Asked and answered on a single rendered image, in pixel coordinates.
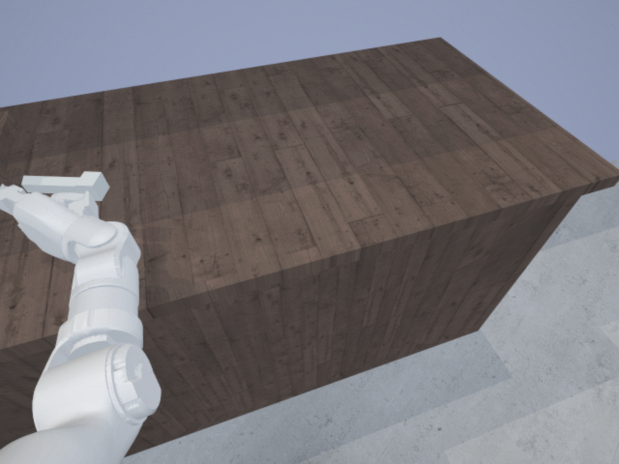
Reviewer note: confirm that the left robot forearm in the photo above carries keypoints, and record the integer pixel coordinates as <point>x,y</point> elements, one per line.
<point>104,301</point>

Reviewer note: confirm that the robot left hand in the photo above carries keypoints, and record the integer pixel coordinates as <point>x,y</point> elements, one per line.
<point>43,219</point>

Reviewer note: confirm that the counter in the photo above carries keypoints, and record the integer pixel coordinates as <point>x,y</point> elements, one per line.
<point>298,223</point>

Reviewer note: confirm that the left robot upper arm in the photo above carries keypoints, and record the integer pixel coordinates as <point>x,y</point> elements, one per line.
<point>89,410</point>

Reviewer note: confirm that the tap lever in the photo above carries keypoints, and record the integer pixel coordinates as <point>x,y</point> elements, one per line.
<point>94,182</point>

